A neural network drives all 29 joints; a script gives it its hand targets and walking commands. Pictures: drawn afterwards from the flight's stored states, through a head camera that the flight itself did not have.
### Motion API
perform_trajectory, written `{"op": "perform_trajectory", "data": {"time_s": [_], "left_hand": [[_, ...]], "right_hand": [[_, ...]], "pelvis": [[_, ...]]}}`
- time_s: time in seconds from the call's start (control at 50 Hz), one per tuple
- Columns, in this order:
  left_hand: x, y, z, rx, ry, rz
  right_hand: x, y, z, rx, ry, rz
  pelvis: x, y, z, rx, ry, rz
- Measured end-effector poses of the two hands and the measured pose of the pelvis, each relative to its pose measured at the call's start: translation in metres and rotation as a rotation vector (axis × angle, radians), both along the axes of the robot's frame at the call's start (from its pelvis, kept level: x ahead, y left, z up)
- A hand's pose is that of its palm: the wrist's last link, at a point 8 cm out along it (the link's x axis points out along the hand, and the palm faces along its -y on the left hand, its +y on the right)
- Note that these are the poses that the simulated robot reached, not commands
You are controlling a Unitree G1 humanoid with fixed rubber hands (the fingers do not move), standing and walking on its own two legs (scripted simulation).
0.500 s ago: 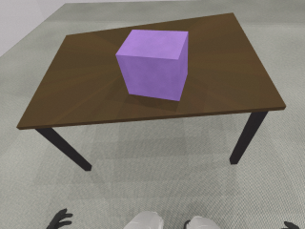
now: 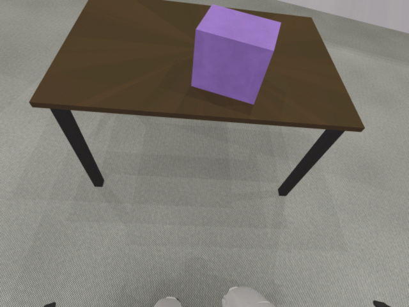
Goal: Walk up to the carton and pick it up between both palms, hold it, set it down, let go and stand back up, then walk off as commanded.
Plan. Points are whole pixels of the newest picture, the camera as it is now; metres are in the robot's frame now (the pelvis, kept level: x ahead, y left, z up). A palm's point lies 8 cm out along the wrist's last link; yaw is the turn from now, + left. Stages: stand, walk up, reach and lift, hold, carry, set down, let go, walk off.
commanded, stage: walk off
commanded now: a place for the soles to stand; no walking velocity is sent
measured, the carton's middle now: (233, 56) +0.86 -0.09 -0.03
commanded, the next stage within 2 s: none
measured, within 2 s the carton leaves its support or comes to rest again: neither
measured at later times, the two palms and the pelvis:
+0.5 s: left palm out of the picture -0.07 +0.26 -0.08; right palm out of the picture +0.00 -0.39 -0.12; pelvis -0.12 -0.08 -0.02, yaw -1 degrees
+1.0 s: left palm out of the picture -0.08 +0.29 -0.10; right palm out of the picture -0.10 -0.39 -0.09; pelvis -0.16 -0.04 -0.02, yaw +3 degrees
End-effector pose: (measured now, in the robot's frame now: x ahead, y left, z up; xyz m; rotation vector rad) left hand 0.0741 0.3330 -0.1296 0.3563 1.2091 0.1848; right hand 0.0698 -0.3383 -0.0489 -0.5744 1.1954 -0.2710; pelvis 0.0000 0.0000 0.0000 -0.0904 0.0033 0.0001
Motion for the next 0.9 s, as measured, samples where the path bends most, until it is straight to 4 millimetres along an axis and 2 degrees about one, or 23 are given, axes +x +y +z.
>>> {"op": "perform_trajectory", "data": {"time_s": [0.08, 0.14, 0.22, 0.3, 0.38, 0.46, 0.52, 0.58, 0.64, 0.7, 0.8, 0.86, 0.9], "left_hand": [[-0.032, 0.004, -0.001, 0.016, 0.047, -0.002], [-0.046, 0.001, 0.002, 0.031, 0.045, -0.006], [-0.064, -0.006, 0.010, 0.058, 0.030, -0.012], [-0.085, -0.017, 0.021, 0.096, 0.012, -0.013], [-0.114, -0.038, 0.023, 0.138, 0.006, -0.015], [-0.140, -0.067, 0.036, 0.135, -0.008, 0.012], [-0.139, -0.078, 0.051, 0.160, -0.034, 0.004], [-0.123, -0.081, 0.067, 0.195, -0.106, -0.006], [-0.108, -0.084, 0.080, 0.218, -0.181, -0.019], [-0.110, -0.083, 0.087, 0.220, -0.218, -0.014], [-0.137, -0.075, 0.084, 0.195, -0.230, 0.019], [-0.155, -0.067, 0.072, 0.159, -0.218, 0.040], [-0.161, -0.061, 0.061, 0.129, -0.219, 0.048]], "right_hand": [[0.014, 0.006, 0.000, 0.012, -0.064, 0.046], [0.011, 0.007, -0.007, 0.034, -0.086, 0.066], [-0.008, 0.003, -0.025, 0.080, -0.101, 0.067], [-0.027, -0.010, -0.044, 0.125, -0.125, 0.062], [-0.041, -0.032, -0.066, 0.163, -0.168, 0.055], [-0.057, -0.046, -0.071, 0.201, -0.178, 0.053], [-0.075, -0.058, -0.073, 0.217, -0.168, 0.037], [-0.105, -0.068, -0.084, 0.224, -0.092, 0.041], [-0.140, -0.070, -0.098, 0.241, -0.004, 0.030], [-0.161, -0.068, -0.103, 0.254, 0.039, 0.022], [-0.162, -0.065, -0.091, 0.234, 0.010, 0.045], [-0.157, -0.065, -0.073, 0.197, -0.044, 0.053], [-0.157, -0.064, -0.060, 0.161, -0.071, 0.052]], "pelvis": [[-0.018, 0.000, -0.001, 0.007, 0.000, 0.003], [-0.034, -0.003, -0.003, 0.016, -0.009, 0.005], [-0.055, -0.012, -0.007, 0.028, -0.038, 0.004], [-0.075, -0.029, -0.014, 0.050, -0.069, 0.001], [-0.097, -0.055, -0.028, 0.081, -0.091, -0.007], [-0.117, -0.072, -0.022, 0.127, -0.106, -0.004], [-0.128, -0.079, -0.016, 0.170, -0.072, -0.018], [-0.137, -0.084, -0.014, 0.173, -0.027, -0.004], [-0.145, -0.085, -0.014, 0.167, -0.015, 0.011], [-0.148, -0.085, -0.013, 0.159, -0.015, 0.025], [-0.155, -0.079, -0.011, 0.144, -0.057, 0.048], [-0.156, -0.072, -0.009, 0.136, -0.087, 0.052], [-0.156, -0.066, -0.010, 0.129, -0.099, 0.053]]}}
